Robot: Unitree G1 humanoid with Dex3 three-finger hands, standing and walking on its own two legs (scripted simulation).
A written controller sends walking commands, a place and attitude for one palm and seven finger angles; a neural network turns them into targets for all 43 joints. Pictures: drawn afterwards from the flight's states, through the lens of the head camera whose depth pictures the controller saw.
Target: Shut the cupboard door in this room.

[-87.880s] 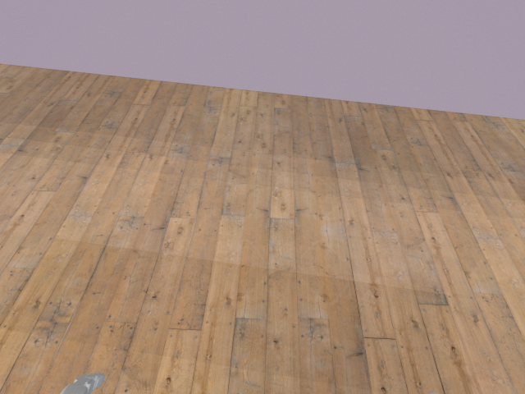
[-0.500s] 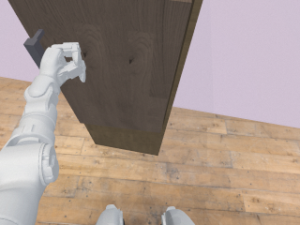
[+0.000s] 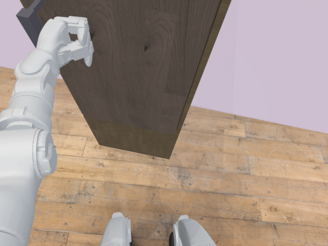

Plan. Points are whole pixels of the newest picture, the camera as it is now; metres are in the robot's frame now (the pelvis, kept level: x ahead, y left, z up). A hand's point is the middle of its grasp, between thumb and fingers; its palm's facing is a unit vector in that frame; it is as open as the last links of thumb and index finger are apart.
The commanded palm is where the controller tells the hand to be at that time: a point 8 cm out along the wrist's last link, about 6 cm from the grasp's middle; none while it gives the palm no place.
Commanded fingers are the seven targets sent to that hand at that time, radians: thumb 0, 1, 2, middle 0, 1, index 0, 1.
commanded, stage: pull the fist back off the door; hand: left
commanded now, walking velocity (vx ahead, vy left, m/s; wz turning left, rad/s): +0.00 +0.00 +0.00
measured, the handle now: (47, 37) +0.57 +0.21 +0.12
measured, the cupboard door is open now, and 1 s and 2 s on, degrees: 0 0 0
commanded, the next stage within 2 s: draw the hand back to the body in 0.94 s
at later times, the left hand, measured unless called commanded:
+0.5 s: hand (101, 48) +0.53 +0.10 +0.13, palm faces +0.09 -0.99 -0.05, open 3.0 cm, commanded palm +0.50 +0.13 +0.13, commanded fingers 0.00 0.90 0.90 -1.30 -1.50 -1.30 -1.50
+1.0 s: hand (102, 69) +0.47 +0.09 +0.13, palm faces +0.09 -1.00 -0.02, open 3.1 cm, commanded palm +0.44 +0.14 +0.13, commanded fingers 0.00 0.90 0.90 -1.30 -1.50 -1.30 -1.50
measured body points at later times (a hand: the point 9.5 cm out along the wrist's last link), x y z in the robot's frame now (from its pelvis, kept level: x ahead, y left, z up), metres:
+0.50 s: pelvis -0.02 +0.00 +0.00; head +0.08 +0.01 +0.44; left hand +0.52 +0.15 +0.13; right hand -0.04 -0.25 -0.11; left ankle +0.06 +0.12 -0.66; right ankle -0.01 -0.13 -0.66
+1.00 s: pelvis +0.04 -0.01 +0.03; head +0.09 -0.02 +0.48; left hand +0.46 +0.14 +0.13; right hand +0.10 -0.27 -0.09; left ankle +0.06 +0.12 -0.66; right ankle -0.01 -0.13 -0.66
